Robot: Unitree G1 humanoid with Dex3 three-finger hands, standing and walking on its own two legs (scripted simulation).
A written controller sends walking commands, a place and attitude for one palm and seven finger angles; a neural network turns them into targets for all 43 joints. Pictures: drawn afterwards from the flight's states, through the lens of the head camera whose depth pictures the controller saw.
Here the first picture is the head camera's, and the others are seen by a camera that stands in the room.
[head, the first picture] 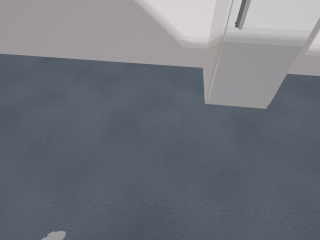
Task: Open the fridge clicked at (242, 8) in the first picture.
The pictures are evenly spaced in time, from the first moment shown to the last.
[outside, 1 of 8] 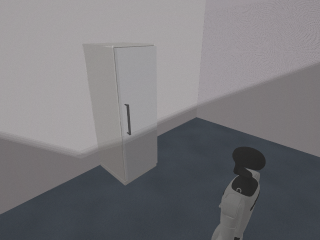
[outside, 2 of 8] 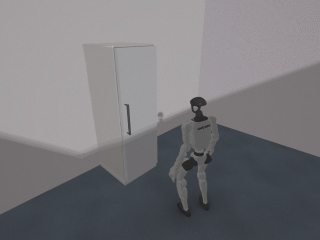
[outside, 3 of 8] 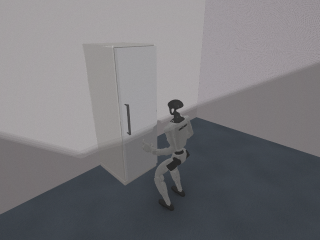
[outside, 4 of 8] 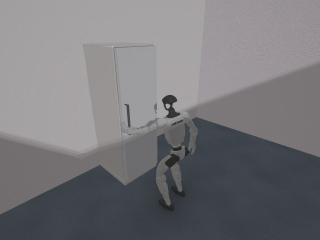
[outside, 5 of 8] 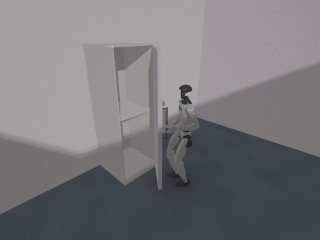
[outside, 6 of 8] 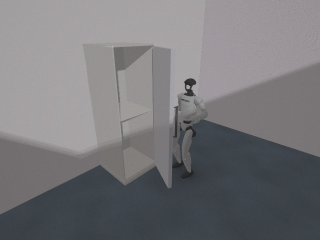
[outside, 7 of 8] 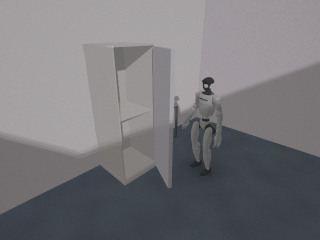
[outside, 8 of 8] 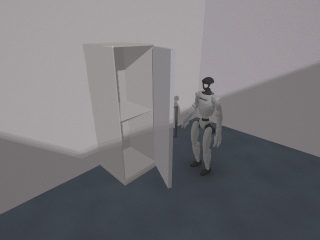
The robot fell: no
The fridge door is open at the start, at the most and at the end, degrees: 0 70 64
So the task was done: yes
